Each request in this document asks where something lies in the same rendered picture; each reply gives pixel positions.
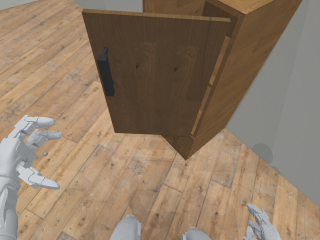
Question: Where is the right robot hand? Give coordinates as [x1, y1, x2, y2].
[243, 203, 282, 240]

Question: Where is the right robot thigh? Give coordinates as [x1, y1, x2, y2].
[181, 230, 211, 240]

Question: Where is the right robot shin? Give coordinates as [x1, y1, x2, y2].
[188, 227, 198, 231]

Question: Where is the handle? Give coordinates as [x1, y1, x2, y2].
[96, 47, 115, 97]

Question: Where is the cupboard door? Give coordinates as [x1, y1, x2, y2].
[81, 8, 231, 136]

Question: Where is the left robot forearm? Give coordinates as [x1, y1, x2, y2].
[0, 175, 21, 240]

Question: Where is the left robot hand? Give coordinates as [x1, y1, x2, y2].
[0, 115, 63, 190]

